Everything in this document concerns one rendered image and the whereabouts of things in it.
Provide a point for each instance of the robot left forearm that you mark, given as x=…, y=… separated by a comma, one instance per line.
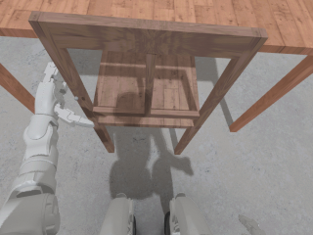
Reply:
x=40, y=160

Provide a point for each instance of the left robot upper arm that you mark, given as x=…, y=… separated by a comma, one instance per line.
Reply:
x=31, y=215

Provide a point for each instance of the robot right shin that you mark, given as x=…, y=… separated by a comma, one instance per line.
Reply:
x=174, y=228

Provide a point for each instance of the chair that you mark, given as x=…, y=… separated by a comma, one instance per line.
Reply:
x=147, y=75

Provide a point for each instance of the robot right hand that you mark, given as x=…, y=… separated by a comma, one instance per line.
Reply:
x=251, y=225

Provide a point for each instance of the robot right thigh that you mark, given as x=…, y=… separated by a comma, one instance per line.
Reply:
x=188, y=216

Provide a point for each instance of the robot left hand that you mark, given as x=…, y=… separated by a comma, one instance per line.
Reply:
x=50, y=92

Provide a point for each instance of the table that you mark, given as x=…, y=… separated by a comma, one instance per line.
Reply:
x=288, y=23

